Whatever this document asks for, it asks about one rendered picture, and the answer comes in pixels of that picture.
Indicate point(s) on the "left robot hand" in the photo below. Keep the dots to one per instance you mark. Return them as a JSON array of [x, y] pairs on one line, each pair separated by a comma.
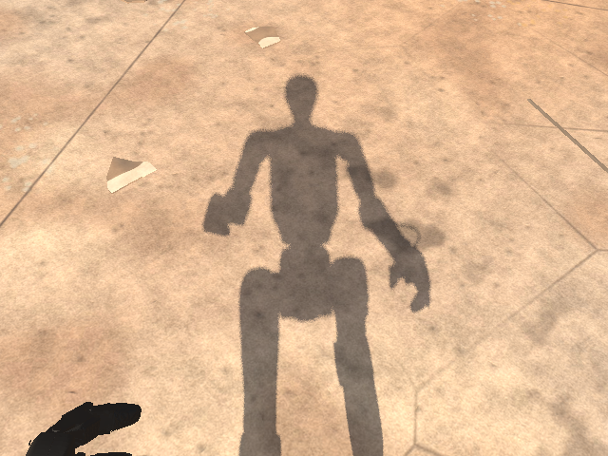
[[81, 425]]

